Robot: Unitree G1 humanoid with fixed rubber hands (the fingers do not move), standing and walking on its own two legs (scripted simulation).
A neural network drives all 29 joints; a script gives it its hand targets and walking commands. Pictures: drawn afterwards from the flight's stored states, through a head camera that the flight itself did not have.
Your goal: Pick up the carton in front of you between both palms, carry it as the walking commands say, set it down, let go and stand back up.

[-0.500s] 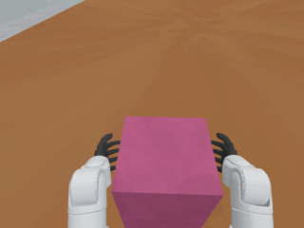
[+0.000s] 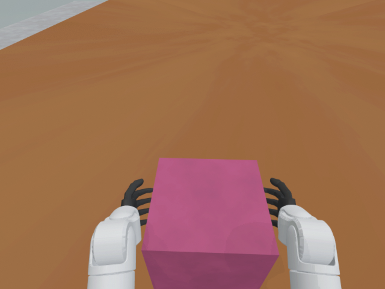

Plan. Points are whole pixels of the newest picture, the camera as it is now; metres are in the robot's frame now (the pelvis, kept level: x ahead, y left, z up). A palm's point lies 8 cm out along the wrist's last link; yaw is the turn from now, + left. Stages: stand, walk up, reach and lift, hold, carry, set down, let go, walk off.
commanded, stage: carry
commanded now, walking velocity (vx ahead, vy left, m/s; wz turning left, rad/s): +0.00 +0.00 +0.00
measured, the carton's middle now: (205, 231) +0.27 +0.00 -0.01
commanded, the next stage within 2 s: none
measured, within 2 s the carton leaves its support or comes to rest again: neither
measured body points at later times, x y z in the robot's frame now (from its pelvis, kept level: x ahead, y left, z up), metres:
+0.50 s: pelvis -0.05 +0.01 +0.00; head -0.08 +0.01 +0.45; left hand +0.26 +0.16 +0.03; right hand +0.26 -0.14 +0.03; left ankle -0.12 +0.11 -0.72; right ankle +0.05 -0.11 -0.72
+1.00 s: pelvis -0.02 +0.01 +0.01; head -0.05 +0.00 +0.46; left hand +0.28 +0.16 +0.04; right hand +0.28 -0.14 +0.04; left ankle -0.12 +0.11 -0.72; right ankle +0.04 -0.11 -0.72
